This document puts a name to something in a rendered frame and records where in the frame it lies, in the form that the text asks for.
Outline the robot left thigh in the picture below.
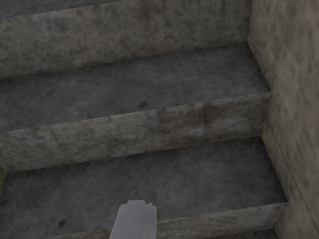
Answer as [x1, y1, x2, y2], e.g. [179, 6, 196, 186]
[109, 200, 157, 239]

